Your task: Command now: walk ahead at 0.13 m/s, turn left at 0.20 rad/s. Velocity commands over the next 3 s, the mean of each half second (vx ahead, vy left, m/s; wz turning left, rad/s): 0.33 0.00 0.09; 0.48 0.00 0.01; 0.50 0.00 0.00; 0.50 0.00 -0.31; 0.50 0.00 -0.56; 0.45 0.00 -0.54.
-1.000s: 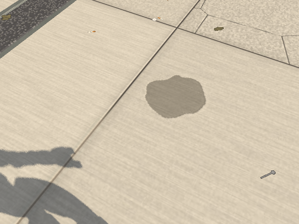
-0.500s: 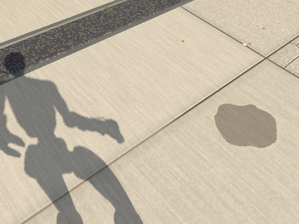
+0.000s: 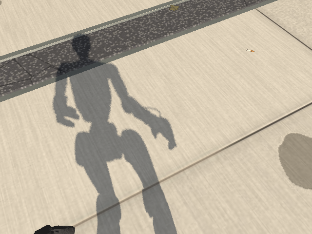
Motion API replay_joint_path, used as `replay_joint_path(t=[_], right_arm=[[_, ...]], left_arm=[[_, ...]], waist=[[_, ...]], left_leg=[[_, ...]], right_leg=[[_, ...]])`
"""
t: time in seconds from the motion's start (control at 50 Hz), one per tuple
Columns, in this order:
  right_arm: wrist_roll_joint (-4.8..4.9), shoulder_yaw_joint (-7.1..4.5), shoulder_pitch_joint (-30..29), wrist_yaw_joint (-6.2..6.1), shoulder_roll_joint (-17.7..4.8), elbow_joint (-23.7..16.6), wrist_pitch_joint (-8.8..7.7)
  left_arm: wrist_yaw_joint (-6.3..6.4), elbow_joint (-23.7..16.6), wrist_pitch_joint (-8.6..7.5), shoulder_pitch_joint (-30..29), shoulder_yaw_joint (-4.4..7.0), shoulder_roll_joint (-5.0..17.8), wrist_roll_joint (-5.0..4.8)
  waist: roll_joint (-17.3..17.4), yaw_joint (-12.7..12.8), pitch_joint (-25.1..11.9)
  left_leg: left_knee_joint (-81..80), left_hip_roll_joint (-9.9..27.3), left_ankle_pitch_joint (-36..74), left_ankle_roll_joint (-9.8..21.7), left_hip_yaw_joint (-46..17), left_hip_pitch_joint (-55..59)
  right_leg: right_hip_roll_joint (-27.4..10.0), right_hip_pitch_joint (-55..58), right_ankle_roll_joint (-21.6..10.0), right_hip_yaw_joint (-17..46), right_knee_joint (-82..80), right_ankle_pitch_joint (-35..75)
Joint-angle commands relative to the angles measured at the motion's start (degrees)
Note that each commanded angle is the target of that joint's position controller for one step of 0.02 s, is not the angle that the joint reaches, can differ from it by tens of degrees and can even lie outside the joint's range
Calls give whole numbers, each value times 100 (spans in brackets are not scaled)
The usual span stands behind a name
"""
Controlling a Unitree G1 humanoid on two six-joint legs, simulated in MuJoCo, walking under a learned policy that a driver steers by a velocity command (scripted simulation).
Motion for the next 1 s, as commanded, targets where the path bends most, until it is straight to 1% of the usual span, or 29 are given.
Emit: replay_joint_path(t=[0.02, 0.06, 0.14, 0.18, 0.22, 0.24, 0.26, 0.28, 0.3, 0.32, 0.34, 0.38, 0.48, 0.54, 0.58, 0.62, 0.64, 0.66, 0.68, 0.7, 0.72, 0.74, 0.76, 0.78, 0.8, 0.86, 0.92, 0.96, 1.0], right_arm=[[-36, -151, 486, -11, -502, -245, 115], [-47, -85, 412, 22, -366, -224, 6], [-59, -33, 257, 91, -323, -147, -246], [-55, -40, 448, 136, -288, -7, -307], [-75, -55, 730, 150, -268, 125, -340], [-78, -96, 1076, 117, -461, 160, -369], [-104, -215, 1274, 109, -941, 172, -384], [-164, -268, 1135, 133, -1115, 122, -457], [-146, -191, 869, 120, -842, 65, -547], [-90, -136, 734, 131, -648, 41, -614], [-46, -123, 696, 141, -603, 39, -633], [-55, -91, 794, 137, -538, 79, -636], [-32, -138, 1034, 132, -673, 237, -578], [20, -180, 1220, 154, -795, 378, -549], [67, -211, 1200, 153, -855, 458, -526], [75, -244, 1059, 135, -949, 493, -482], [70, -229, 1003, 120, -915, 500, -457], [10, -165, 1023, 95, -767, 465, -452], [-77, 15, 1461, 114, -219, 235, -519], [11, 90, 1685, 121, -7, 309, -648], [191, -73, 1031, 164, -595, 253, -715], [220, -94, 567, 178, -708, 131, -754], [119, -87, 358, 150, -648, 127, -765], [44, -105, 368, 143, -570, 159, -733], [35, -90, 507, 160, -453, 214, -684], [-10, -50, 452, 146, -238, 213, -558], [-74, -6, -194, 154, -163, -4, -597], [-47, 56, -661, 219, -33, -109, -668], [-4, 98, -1124, 297, 31, -225, -717]], left_arm=[[38, -201, 83, 0, 156, 754, -24], [112, -173, 110, 92, 252, 1007, -63], [162, -112, 99, 234, 299, 1144, -202], [152, -93, 153, 198, 289, 1140, -276], [124, -94, 164, 191, 209, 905, -261], [89, -203, 127, -11, 96, 569, -210], [50, -388, 30, -192, 8, 217, -198], [54, -480, -70, -343, 133, 678, -265], [32, -414, -125, -86, 212, 879, -321], [5, -296, -150, 98, 228, 910, -283], [-8, -246, -176, 109, 236, 896, -204], [-56, -223, -195, -46, 202, 741, -134], [-151, -400, -171, -640, 32, 385, -188], [-215, -523, -194, -923, 12, 447, -228], [-241, -568, -221, -896, 35, 572, -239], [-218, -480, -241, -469, 117, 776, -204], [-165, -282, -231, 191, 225, 960, -173], [-97, -22, -209, 1162, 348, 1222, -175], [-29, 91, -167, 2015, 477, 1836, -38], [-76, 200, -153, 2222, 421, 1700, -94], [-50, 192, -149, 1825, 299, 1282, -155], [-27, 149, -139, 1422, 243, 1101, -170], [-26, 111, -138, 1102, 197, 953, -130], [-40, 76, -158, 895, 162, 816, -56], [-42, 75, -182, 792, 150, 740, -8], [-26, 215, -296, 829, 174, 775, -87], [35, 353, -293, 1054, 198, 890, -113], [74, 406, -259, 1208, 202, 960, -136], [101, 517, -224, 1514, 219, 1079, -175]], waist=[[-965, -70, -682], [-1179, 43, -634], [-1000, 99, -733], [-909, -75, -652], [-731, -266, -553], [-209, -415, -462], [1055, -426, -257], [1070, -452, 262], [852, -215, 400], [744, -115, 328], [579, -114, 211], [390, -173, 90], [500, -392, 150], [530, -468, 291], [582, -348, 334], [641, -19, 63], [562, 345, -390], [425, 776, -1085], [-904, 816, -2176], [-1847, 743, -2794], [-1335, 786, -1785], [-975, 657, -1065], [-572, 483, -688], [-604, 289, -474], [-741, 143, -480], [-644, -9, -285], [-475, 137, -59], [-441, 310, 25], [-388, 514, 98]], left_leg=[[-344, 488, 324, -148, 361, -407], [-973, 435, 472, -41, 719, -129], [-2342, 497, 1117, 307, 845, 496], [-3141, 401, 1714, 473, 1054, 1060], [-3585, 368, 1588, 664, 1026, 1701], [-4166, 1028, 782, 932, 75, 2072], [-5138, 2075, -884, 1471, -1795, 2203], [-5658, 2587, -1293, 1934, -2844, 1810], [-5597, 2482, -1020, 1898, -2599, 1880], [-5530, 2262, -469, 1720, -2144, 2095], [-5500, 2104, 134, 1573, -1746, 2290], [-5525, 1833, 1412, 1433, -1013, 2281], [-5539, 1473, 2561, 1344, 76, 1684], [-5458, 1648, 2649, 1353, 93, 1670], [-5327, 1845, 2924, 1296, 31, 1899], [-4803, 1876, 4293, 1159, 143, 2096], [-3987, 1657, 5382, 1018, 413, 2004], [-2785, 1398, 5461, 827, 648, 1363], [-443, 753, 3380, 416, 908, -675], [725, 70, -5, 297, 178, -1678], [1229, 457, 245, 353, 46, -2338], [1110, 758, 795, 448, 300, -2464], [830, 977, 1275, 458, 421, -2249], [546, 1148, 1634, 450, 410, -1949], [442, 1231, 1848, 432, 389, -1636], [27, 1285, 2143, 279, 498, -1635], [-1062, 1277, 3021, 173, 572, -1936], [-2018, 1130, 3695, 210, 723, -1693], [-2628, 980, 4061, 236, 855, -1532]], right_leg=[[-1347, 809, -906, 1700, -1563, -1072], [-1257, 628, -963, 1540, -1813, -1447], [-1460, 577, -1071, 1569, -1905, -1756], [-1404, 253, -945, 1452, -1798, -2222], [-1159, -289, -628, 1249, -1373, -2726], [-838, -926, -318, 901, -419, -2615], [-76, -1912, 82, -89, 1246, -2083], [-207, -2487, 11, 301, 2175, -2129], [-443, -2757, -26, 552, 2562, -1722], [-530, -2862, -35, 569, 2629, -1344], [-604, -2885, -1, 538, 2552, -992], [-640, -2599, 142, 365, 2323, -329], [-450, -1451, 402, 6, 880, 631], [-367, -1099, 301, -43, 400, 633], [-378, -987, 121, 22, 176, 417], [-226, -330, -96, -100, 19, 193], [-62, 615, -255, -235, -87, 210], [-263, 2103, -453, -47, 90, 304], [-1838, 4454, -1201, 2196, 114, -220], [-2455, 4888, -1631, 4416, -1064, -1620], [-2270, 4187, -1354, 3905, -1332, -2146], [-2091, 3361, -1178, 3114, -1394, -1781], [-1851, 2592, -1093, 2553, -1503, -1153], [-1609, 2027, -1051, 2106, -1662, -625], [-1481, 1703, -1064, 1863, -1827, -360], [-1394, 1290, -1207, 1299, -2146, 465], [-1264, 1369, -1141, 868, -2227, 1093], [-1103, 1349, -994, 576, -2259, 1150], [-1157, 1517, -955, 534, -2280, 986]])
Next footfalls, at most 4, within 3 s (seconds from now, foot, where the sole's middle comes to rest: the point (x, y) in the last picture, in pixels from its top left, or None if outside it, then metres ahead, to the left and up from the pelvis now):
0.24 left None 0.08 0.13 -0.77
0.66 right None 0.39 -0.13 -0.77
1.18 left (143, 175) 0.71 0.09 -0.77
1.72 right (191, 124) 0.99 -0.16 -0.77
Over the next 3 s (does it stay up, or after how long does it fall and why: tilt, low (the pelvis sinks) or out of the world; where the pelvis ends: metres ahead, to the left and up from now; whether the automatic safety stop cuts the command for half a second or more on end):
stays up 1.44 -0.32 0.02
